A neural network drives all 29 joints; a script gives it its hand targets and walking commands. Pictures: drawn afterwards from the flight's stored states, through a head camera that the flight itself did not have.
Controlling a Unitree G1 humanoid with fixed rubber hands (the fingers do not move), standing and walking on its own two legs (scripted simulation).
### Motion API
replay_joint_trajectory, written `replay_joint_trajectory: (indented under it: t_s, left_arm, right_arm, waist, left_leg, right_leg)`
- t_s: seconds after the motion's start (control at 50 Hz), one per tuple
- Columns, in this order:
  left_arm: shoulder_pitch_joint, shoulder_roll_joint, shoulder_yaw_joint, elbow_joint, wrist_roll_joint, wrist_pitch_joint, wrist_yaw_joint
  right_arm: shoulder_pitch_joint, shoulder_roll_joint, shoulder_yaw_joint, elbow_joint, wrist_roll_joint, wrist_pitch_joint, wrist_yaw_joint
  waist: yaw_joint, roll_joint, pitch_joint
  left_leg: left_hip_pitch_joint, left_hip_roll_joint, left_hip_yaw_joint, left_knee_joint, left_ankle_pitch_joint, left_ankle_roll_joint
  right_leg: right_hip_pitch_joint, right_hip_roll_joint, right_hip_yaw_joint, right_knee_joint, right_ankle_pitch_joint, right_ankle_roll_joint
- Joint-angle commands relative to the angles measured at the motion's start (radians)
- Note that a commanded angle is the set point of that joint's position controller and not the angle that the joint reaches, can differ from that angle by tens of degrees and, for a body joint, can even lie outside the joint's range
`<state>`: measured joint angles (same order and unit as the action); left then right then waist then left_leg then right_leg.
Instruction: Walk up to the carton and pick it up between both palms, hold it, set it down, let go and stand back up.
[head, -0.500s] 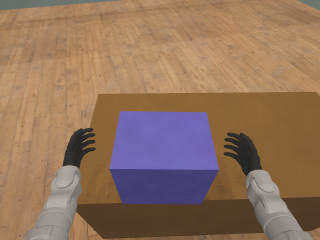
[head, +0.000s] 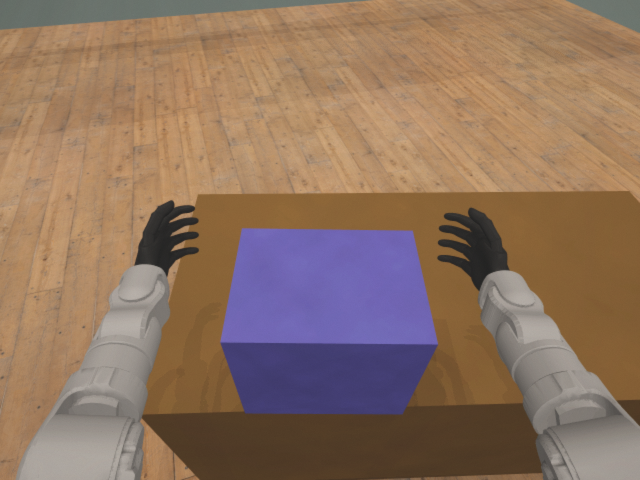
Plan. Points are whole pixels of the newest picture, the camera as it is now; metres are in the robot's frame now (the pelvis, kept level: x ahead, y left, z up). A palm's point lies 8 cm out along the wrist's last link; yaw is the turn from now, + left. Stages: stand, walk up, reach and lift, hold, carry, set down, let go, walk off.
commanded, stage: reach and lift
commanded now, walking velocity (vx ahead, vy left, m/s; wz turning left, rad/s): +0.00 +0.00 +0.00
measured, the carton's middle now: (325, 325) +0.39 +0.02 -0.09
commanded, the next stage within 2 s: none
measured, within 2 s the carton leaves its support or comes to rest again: neither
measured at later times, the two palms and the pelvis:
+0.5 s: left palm (170, 298) +0.37 +0.24 +0.00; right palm (479, 282) +0.39 -0.20 +0.03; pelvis -0.01 +0.00 -0.02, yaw +0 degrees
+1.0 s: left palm (188, 316) +0.38 +0.23 -0.05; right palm (466, 304) +0.40 -0.20 -0.03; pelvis -0.03 -0.01 -0.06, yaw +0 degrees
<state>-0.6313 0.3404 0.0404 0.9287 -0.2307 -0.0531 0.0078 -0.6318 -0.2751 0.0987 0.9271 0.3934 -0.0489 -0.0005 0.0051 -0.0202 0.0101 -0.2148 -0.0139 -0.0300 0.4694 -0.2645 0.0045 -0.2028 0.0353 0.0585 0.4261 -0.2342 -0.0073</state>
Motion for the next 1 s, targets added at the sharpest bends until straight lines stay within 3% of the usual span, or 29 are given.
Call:
replay_joint_trajectory:
  t_s: [0.0, 0.02, 0.06, 0.12, 0.14, 0.16, 0.26, 0.28, 0.3, 0.34, 0.38, 0.42, 0.44, 0.48, 0.5, 0.52, 0.54, 0.56, 0.6, 0.68, 0.7, 0.76, 0.78, 0.8, 0.82, 0.84, 0.92, 0.94, 0.98]
  left_arm:
    - [-0.496, 0.176, -0.036, 0.018, -0.091, -0.047, 0.002]
    - [-0.503, 0.159, -0.054, 0.116, -0.114, -0.040, -0.004]
    - [-0.514, 0.167, -0.057, 0.011, -0.102, -0.084, 0.006]
    - [-0.448, 0.128, -0.065, 0.065, -0.109, -0.105, -0.006]
    - [-0.463, 0.115, -0.074, 0.107, -0.094, -0.116, -0.014]
    - [-0.463, 0.134, -0.056, 0.100, -0.101, -0.138, -0.018]
    - [-0.443, 0.109, -0.049, 0.182, -0.082, -0.230, -0.019]
    - [-0.449, 0.110, -0.054, 0.115, -0.085, -0.249, -0.016]
    - [-0.484, 0.117, -0.033, 0.128, -0.071, -0.264, -0.007]
    - [-0.526, 0.130, -0.066, 0.192, -0.101, -0.297, -0.012]
    - [-0.493, 0.135, -0.064, 0.297, -0.128, -0.328, -0.022]
    - [-0.554, 0.142, -0.090, 0.358, -0.157, -0.354, -0.019]
    - [-0.576, 0.148, -0.105, 0.374, -0.143, -0.367, -0.020]
    - [-0.604, 0.123, -0.128, 0.438, -0.187, -0.387, -0.016]
    - [-0.618, 0.122, -0.118, 0.431, -0.171, -0.405, -0.011]
    - [-0.629, 0.130, -0.138, 0.440, -0.185, -0.420, -0.009]
    - [-0.605, 0.118, -0.154, 0.468, -0.206, -0.425, -0.012]
    - [-0.622, 0.105, -0.174, 0.422, -0.208, -0.443, -0.010]
    - [-0.634, 0.069, -0.200, 0.449, -0.185, -0.460, 0.004]
    - [-0.653, 0.094, -0.208, 0.515, -0.226, -0.494, -0.004]
    - [-0.691, 0.108, -0.189, 0.442, -0.227, -0.508, 0.001]
    - [-0.740, 0.121, -0.199, 0.472, -0.247, -0.529, 0.004]
    - [-0.705, 0.121, -0.190, 0.525, -0.240, -0.524, 0.002]
    - [-0.701, 0.146, -0.174, 0.557, -0.250, -0.522, -0.002]
    - [-0.664, 0.117, -0.169, 0.499, -0.221, -0.536, 0.002]
    - [-0.635, 0.144, -0.151, 0.549, -0.223, -0.533, -0.006]
    - [-0.652, 0.087, -0.147, 0.497, -0.189, -0.527, -0.002]
    - [-0.666, 0.079, -0.176, 0.520, -0.195, -0.518, -0.002]
    - [-0.680, 0.022, -0.199, 0.450, -0.198, -0.510, -0.003]
  right_arm:
    - [-0.515, -0.234, -0.022, -0.078, 0.014, -0.049, -0.010]
    - [-0.539, -0.237, -0.011, -0.026, 0.012, -0.041, -0.007]
    - [-0.520, -0.248, -0.022, -0.032, -0.002, -0.074, -0.005]
    - [-0.488, -0.235, 0.036, 0.046, 0.039, -0.092, 0.005]
    - [-0.466, -0.224, 0.016, 0.121, 0.010, -0.090, 0.002]
    - [-0.483, -0.212, 0.039, 0.093, 0.016, -0.106, 0.001]
    - [-0.466, -0.162, 0.063, 0.134, 0.023, -0.196, 0.003]
    - [-0.471, -0.183, 0.042, 0.101, 0.023, -0.224, -0.002]
    - [-0.511, -0.196, 0.037, 0.119, 0.015, -0.235, 0.000]
    - [-0.534, -0.189, 0.048, 0.117, 0.033, -0.263, 0.003]
    - [-0.522, -0.163, 0.058, 0.136, 0.025, -0.276, -0.006]
    - [-0.562, -0.151, 0.070, 0.162, 0.032, -0.280, -0.003]
    - [-0.573, -0.144, 0.064, 0.218, 0.046, -0.275, 0.002]
    - [-0.615, -0.141, 0.063, 0.232, 0.035, -0.286, 0.010]
    - [-0.610, -0.144, 0.066, 0.265, 0.034, -0.299, 0.014]
    - [-0.605, -0.152, 0.040, 0.265, 0.021, -0.303, 0.009]
    - [-0.615, -0.128, 0.093, 0.260, 0.046, -0.302, 0.014]
    - [-0.610, -0.142, 0.060, 0.241, 0.033, -0.321, 0.014]
    - [-0.609, -0.134, 0.028, 0.341, 0.006, -0.342, 0.023]
    - [-0.627, -0.129, 0.040, 0.345, -0.008, -0.362, 0.018]
    - [-0.662, -0.136, 0.030, 0.280, -0.015, -0.384, 0.012]
    - [-0.717, -0.132, 0.036, 0.271, -0.011, -0.396, 0.012]
    - [-0.697, -0.122, 0.044, 0.301, -0.009, -0.392, 0.006]
    - [-0.700, -0.104, 0.061, 0.259, -0.005, -0.391, 0.000]
    - [-0.665, -0.102, 0.053, 0.244, -0.013, -0.413, -0.005]
    - [-0.671, -0.098, 0.088, 0.219, 0.001, -0.408, -0.010]
    - [-0.657, -0.066, 0.083, 0.293, -0.001, -0.415, -0.012]
    - [-0.671, -0.082, 0.054, 0.294, -0.016, -0.416, -0.009]
    - [-0.700, -0.062, 0.049, 0.284, -0.010, -0.408, -0.008]
  waist:
    - [0.088, 0.075, -0.562]
    - [0.078, 0.061, -0.496]
    - [0.066, 0.100, -0.615]
    - [0.075, 0.076, -0.588]
    - [0.050, 0.097, -0.565]
    - [0.082, 0.079, -0.578]
    - [0.077, 0.078, -0.689]
    - [0.058, 0.102, -0.765]
    - [0.086, 0.133, -0.771]
    - [0.069, 0.121, -0.777]
    - [0.071, 0.038, -0.759]
    - [0.069, 0.008, -0.783]
    - [0.074, 0.043, -0.729]
    - [0.074, -0.001, -0.695]
    - [0.075, 0.040, -0.747]
    - [0.049, 0.026, -0.742]
    - [0.074, -0.017, -0.736]
    - [0.044, 0.031, -0.788]
    - [0.044, 0.075, -0.779]
    - [0.018, 0.009, -0.847]
    - [0.025, 0.005, -0.924]
    - [0.052, 0.022, -0.981]
    - [0.034, -0.010, -0.937]
    - [0.052, -0.068, -0.958]
    - [0.047, -0.037, -0.999]
    - [0.050, -0.086, -0.982]
    - [0.071, -0.018, -1.008]
    - [0.023, -0.008, -0.969]
    - [0.045, 0.030, -0.949]
  left_leg:
    - [-0.022, 0.033, 0.047, 0.027, 0.446, -0.061]
    - [-0.032, 0.036, 0.040, 0.024, 0.436, -0.056]
    - [0.050, 0.046, 0.039, 0.065, 0.569, -0.086]
    - [0.049, 0.046, 0.030, 0.078, 0.593, -0.077]
    - [0.050, 0.046, 0.022, 0.075, 0.593, -0.094]
    - [0.017, 0.054, 0.030, 0.108, 0.598, -0.085]
    - [-0.035, 0.050, 0.024, 0.177, 0.657, -0.086]
    - [-0.021, 0.045, 0.024, 0.177, 0.699, -0.102]
    - [-0.005, 0.055, 0.021, 0.185, 0.700, -0.107]
    - [-0.080, 0.040, 0.032, 0.221, 0.640, -0.102]
    - [-0.176, 0.034, 0.037, 0.214, 0.518, -0.073]
    - [-0.259, 0.026, 0.048, 0.217, 0.414, -0.051]
    - [-0.305, 0.023, 0.048, 0.211, 0.356, -0.048]
    - [-0.360, 0.031, 0.051, 0.222, 0.280, -0.031]
    - [-0.335, 0.033, 0.050, 0.233, 0.329, -0.043]
    - [-0.353, 0.036, 0.041, 0.238, 0.275, -0.038]
    - [-0.379, 0.030, 0.049, 0.251, 0.258, -0.027]
    - [-0.332, 0.034, 0.038, 0.254, 0.284, -0.036]
    - [-0.338, 0.037, 0.024, 0.290, 0.273, -0.055]
    - [-0.435, 0.029, 0.028, 0.330, 0.219, -0.033]
    - [-0.437, 0.022, 0.042, 0.344, 0.242, -0.036]
    - [-0.487, 0.017, 0.050, 0.373, 0.224, -0.033]
    - [-0.523, 0.011, 0.049, 0.376, 0.207, -0.026]
    - [-0.591, 0.005, 0.058, 0.389, 0.180, -0.009]
    - [-0.548, 0.008, 0.057, 0.392, 0.242, -0.019]
    - [-0.598, -0.001, 0.059, 0.403, 0.219, -0.006]
    - [-0.563, 0.005, 0.054, 0.425, 0.284, -0.027]
    - [-0.556, 0.007, 0.047, 0.421, 0.253, -0.032]
    - [-0.469, 0.016, 0.038, 0.414, 0.311, -0.048]
  right_leg:
    - [-0.045, 0.005, -0.071, -0.012, 0.282, -0.020]
    - [-0.098, -0.001, -0.073, -0.011, 0.251, -0.021]
    - [-0.158, 0.013, -0.089, -0.005, 0.309, -0.018]
    - [-0.190, 0.004, -0.089, 0.006, 0.328, -0.013]
    - [-0.209, 0.007, -0.108, 0.000, 0.263, -0.021]
    - [-0.214, -0.003, -0.090, 0.022, 0.289, -0.016]
    - [-0.264, -0.010, -0.091, 0.074, 0.334, -0.010]
    - [-0.232, -0.005, -0.102, 0.094, 0.381, -0.006]
    - [-0.309, -0.002, -0.101, 0.096, 0.298, -0.011]
    - [-0.344, -0.007, -0.118, 0.132, 0.293, -0.008]
    - [-0.330, -0.020, -0.100, 0.140, 0.294, 0.002]
    - [-0.344, -0.027, -0.099, 0.158, 0.231, 0.015]
    - [-0.380, -0.034, -0.094, 0.182, 0.178, 0.007]
    - [-0.422, -0.035, -0.100, 0.203, 0.112, 0.009]
    - [-0.427, -0.031, -0.110, 0.222, 0.133, 0.005]
    - [-0.451, -0.029, -0.114, 0.225, 0.087, 0.003]
    - [-0.437, -0.035, -0.107, 0.237, 0.089, 0.008]
    - [-0.479, -0.030, -0.114, 0.243, 0.094, 0.005]
    - [-0.584, -0.024, -0.134, 0.265, 0.028, -0.015]
    - [-0.601, -0.032, -0.136, 0.314, 0.037, -0.003]
    - [-0.580, -0.026, -0.140, 0.325, 0.093, 0.008]
    - [-0.583, -0.028, -0.133, 0.359, 0.077, 0.005]
    - [-0.588, -0.028, -0.126, 0.365, 0.079, 0.015]
    - [-0.532, -0.034, -0.115, 0.391, 0.118, 0.025]
    - [-0.474, -0.031, -0.110, 0.401, 0.202, 0.027]
    - [-0.446, -0.035, -0.090, 0.404, 0.216, 0.037]
    - [-0.510, -0.031, -0.112, 0.419, 0.229, 0.032]
    - [-0.553, -0.023, -0.131, 0.411, 0.178, 0.030]
    - [-0.603, -0.016, -0.154, 0.387, 0.127, 0.012]
